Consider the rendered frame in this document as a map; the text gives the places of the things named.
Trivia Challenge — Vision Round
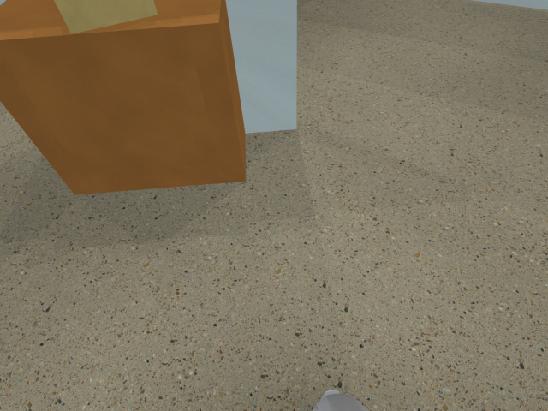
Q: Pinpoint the carton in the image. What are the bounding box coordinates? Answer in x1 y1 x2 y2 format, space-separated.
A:
54 0 158 34

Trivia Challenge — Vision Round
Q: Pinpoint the right robot shin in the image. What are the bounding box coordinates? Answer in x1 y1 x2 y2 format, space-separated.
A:
321 390 340 400

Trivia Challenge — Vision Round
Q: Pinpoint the right robot thigh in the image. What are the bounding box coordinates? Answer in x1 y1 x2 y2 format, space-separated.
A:
313 394 367 411

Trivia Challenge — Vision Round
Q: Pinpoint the pedestal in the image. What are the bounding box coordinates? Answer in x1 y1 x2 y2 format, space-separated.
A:
0 0 246 195

